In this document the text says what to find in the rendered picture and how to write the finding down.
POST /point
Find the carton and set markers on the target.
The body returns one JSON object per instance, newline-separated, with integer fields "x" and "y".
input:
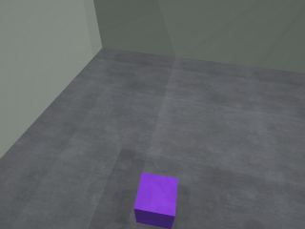
{"x": 156, "y": 200}

